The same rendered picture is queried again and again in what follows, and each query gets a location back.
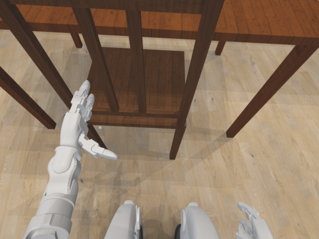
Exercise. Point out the robot right hand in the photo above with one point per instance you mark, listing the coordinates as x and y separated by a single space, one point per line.
258 229

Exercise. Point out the robot left hand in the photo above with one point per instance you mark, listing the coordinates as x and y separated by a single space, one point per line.
74 124

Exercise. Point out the left robot forearm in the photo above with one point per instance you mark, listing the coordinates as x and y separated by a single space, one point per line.
53 217

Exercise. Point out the right robot shin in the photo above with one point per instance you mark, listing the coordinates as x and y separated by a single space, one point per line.
182 235

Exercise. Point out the chair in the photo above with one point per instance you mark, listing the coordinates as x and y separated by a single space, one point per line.
133 87

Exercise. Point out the table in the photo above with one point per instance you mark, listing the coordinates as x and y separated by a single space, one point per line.
289 22

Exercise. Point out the robot right thigh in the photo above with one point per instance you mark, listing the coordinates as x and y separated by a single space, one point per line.
196 222

